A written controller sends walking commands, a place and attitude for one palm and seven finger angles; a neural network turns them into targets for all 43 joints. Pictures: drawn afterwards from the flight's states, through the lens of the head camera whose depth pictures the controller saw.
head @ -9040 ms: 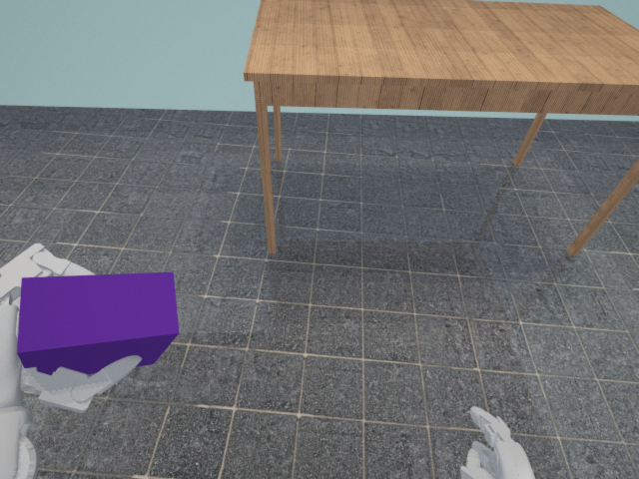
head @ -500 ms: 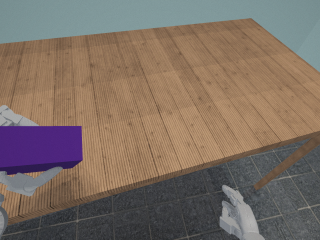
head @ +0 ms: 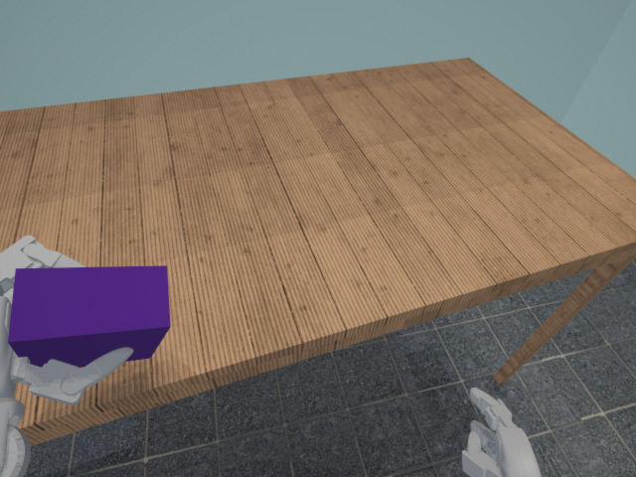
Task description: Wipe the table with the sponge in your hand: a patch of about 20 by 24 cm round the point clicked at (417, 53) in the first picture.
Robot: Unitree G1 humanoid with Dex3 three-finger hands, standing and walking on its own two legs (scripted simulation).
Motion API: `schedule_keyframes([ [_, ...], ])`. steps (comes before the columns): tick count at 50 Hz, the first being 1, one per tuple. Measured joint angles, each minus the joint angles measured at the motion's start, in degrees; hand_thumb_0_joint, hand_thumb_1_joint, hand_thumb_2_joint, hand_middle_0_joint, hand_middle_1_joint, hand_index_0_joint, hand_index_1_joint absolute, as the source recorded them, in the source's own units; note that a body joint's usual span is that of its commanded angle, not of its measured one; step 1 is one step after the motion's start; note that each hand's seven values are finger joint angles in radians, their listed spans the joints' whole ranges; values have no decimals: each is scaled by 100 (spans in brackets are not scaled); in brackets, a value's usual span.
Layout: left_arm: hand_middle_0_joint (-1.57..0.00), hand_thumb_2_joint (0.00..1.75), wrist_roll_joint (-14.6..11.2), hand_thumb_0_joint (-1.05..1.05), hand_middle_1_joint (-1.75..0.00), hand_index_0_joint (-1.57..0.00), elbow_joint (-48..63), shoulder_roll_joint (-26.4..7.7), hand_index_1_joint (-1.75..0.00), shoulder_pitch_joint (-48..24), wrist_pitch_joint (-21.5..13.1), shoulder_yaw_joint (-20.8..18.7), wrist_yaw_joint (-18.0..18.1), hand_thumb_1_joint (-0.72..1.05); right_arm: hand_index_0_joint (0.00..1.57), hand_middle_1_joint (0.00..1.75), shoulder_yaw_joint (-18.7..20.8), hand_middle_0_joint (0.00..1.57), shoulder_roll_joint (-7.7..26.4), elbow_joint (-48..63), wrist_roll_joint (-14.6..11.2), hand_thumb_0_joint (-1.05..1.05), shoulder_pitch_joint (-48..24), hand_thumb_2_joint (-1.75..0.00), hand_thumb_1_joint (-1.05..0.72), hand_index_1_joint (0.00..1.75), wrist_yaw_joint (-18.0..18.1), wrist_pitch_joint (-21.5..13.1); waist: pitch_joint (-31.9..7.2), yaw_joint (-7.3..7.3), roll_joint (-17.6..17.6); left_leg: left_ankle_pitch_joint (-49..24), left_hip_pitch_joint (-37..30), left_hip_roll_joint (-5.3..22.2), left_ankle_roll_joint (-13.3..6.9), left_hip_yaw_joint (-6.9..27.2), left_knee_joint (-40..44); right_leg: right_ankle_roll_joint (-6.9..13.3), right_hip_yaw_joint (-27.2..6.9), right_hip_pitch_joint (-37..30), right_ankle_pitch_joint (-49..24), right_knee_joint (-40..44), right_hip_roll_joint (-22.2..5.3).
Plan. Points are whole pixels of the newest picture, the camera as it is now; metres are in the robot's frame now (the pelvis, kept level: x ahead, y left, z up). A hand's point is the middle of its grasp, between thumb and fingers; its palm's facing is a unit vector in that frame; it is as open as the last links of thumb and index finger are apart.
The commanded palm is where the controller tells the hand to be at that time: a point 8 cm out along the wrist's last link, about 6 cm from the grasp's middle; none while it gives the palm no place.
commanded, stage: come to a stop and stand still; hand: left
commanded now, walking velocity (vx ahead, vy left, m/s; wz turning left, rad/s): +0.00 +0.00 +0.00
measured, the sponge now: (116, 320) +0.23 +0.22 +0.14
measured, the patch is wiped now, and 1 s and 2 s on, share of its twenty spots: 0.00 0.00 0.00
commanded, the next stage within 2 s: look again from close up in 0.06 s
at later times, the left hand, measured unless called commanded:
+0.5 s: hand (60, 297) +0.26 +0.29 +0.13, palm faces +0.36 -0.85 -0.37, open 9.9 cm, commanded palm +0.18 +0.31 +0.18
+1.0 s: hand (143, 301) +0.24 +0.19 +0.16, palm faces +0.29 -0.90 -0.32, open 9.9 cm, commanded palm +0.18 +0.24 +0.18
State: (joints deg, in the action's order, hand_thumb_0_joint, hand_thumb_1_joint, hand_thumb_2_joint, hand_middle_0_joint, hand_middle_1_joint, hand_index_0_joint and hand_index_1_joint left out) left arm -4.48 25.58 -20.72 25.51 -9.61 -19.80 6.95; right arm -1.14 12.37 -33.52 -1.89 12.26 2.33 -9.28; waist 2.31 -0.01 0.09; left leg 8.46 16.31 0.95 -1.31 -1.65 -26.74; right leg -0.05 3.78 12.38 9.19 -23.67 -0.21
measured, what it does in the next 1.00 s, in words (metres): stands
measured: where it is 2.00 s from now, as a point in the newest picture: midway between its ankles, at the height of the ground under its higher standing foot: outside the picture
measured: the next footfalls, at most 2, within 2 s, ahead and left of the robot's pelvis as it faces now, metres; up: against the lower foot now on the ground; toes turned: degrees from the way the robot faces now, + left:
none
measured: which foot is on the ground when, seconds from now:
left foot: down 0.00-1.00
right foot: down 0.00-1.00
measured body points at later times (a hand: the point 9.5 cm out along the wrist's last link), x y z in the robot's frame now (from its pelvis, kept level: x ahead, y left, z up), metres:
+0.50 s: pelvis +0.02 +0.02 -0.01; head +0.07 +0.07 +0.44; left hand +0.23 +0.33 +0.15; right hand +0.18 -0.20 -0.08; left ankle +0.07 +0.10 -0.74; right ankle +0.04 -0.12 -0.74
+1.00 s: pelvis +0.01 -0.03 +0.00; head +0.04 -0.01 +0.44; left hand +0.22 +0.24 +0.17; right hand +0.19 -0.25 -0.06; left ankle +0.07 +0.10 -0.74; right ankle +0.04 -0.12 -0.74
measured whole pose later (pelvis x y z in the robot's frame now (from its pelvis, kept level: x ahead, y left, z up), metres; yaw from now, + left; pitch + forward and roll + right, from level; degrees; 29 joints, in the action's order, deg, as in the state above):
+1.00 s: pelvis +0.01 -0.03 +0.00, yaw -3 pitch -1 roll -1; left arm -4.3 30.2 -19.4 24.4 -8.7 -19.7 5.0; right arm -2.1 10.2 -30.3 -0.6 9.9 0.6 -7.4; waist 4.4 0.1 1.6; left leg 11.0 18.1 4.9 1.2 -3.2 -30.1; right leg 2.6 2.5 15.3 10.9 -27.0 3.3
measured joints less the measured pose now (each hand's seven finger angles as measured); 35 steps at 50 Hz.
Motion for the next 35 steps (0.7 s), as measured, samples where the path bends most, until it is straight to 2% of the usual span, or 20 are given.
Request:
schedule_keyframes([
  [3,-76,101,46,-1,-133,-77,-26,71,-133,-8,44,71,-17,-48,20,30,-52,20,-43,-7,24,2,24,-90,-90,30,6,7,1,19,-3,6,-14,3,-10,-14,2,-9,-15,-21,-13,28,4],
  [5,-76,101,268,-1,-133,-77,-211,-424,-133,-608,-113,98,-156,-48,20,30,-223,20,-4,247,-125,2,229,-90,-90,30,222,38,74,141,9,167,156,-1,-40,60,-236,-55,30,113,205,-233,8],
  [7,-76,101,374,-1,-133,-77,-438,-848,-133,-1244,-323,-202,-164,-48,20,30,-305,20,-75,149,10,2,195,-90,-90,30,141,-13,125,207,118,94,286,11,-2,59,-369,10,50,253,197,-413,5],
  [9,-76,101,300,-1,-133,-77,-614,-1040,-133,-1580,-494,-559,-105,-48,20,30,-356,20,-109,6,143,2,95,-90,-90,30,-25,-18,100,227,180,194,402,57,18,14,-506,58,-11,382,172,-501,50],
  [11,-76,101,172,-1,-133,-77,-612,-971,-133,-1497,-573,-763,-35,-48,20,30,-327,20,-102,-27,198,2,92,-90,-90,30,-165,-33,1,184,166,273,454,84,1,-54,-561,46,-104,451,221,-516,84],
  [13,-76,101,55,-1,-133,-77,-418,-710,-133,-1103,-624,-705,-9,-48,20,30,-248,20,-43,4,201,2,181,-90,-90,30,-279,-118,-81,136,118,319,436,66,-45,-137,-546,1,-201,458,247,-491,70],
  [16,-76,101,28,-1,-133,-77,-150,-261,-133,-367,-678,-252,-64,-48,20,30,-136,20,51,-30,174,2,296,-90,-90,30,-362,-226,-115,89,101,359,309,-26,-129,-259,-434,-93,-320,399,298,-468,-24],
  [18,-76,101,76,-1,-133,-77,-134,-106,-133,-56,-682,36,-134,-48,20,30,-84,20,68,-109,181,2,327,-90,-90,30,-360,-252,-91,67,150,367,257,-99,-170,-272,-372,-152,-330,363,337,-459,-95],
  [21,-76,101,150,-1,-133,-77,-290,-206,-133,-30,-610,145,-167,-48,20,30,-64,20,15,-247,199,2,274,-90,-90,30,-296,-200,34,71,315,357,232,-200,-208,-220,-326,-190,-273,345,411,-508,-192],
  [27,-76,101,78,-1,-133,-77,-134,-514,-133,-477,-398,-244,-21,-48,20,30,-49,20,-100,-277,190,2,23,-90,-90,30,-299,-250,307,116,466,366,304,-300,-225,-69,-399,-185,-115,352,500,-594,-287],
  [31,-76,101,44,-1,-133,-77,502,-503,-133,-388,-476,-365,11,-48,20,30,-31,20,-182,-197,189,2,-203,-90,-90,30,-391,-318,342,168,442,375,271,-334,-235,-112,-392,-110,-158,380,563,-690,-321],
  [35,-76,101,34,-1,-133,-77,699,-470,-133,-261,-556,-391,-87,-48,20,30,-40,20,-342,-22,185,2,-388,-90,-90,30,-410,-211,285,271,411,348,184,-298,-198,-251,-305,-47,-304,451,686,-825,-290],
])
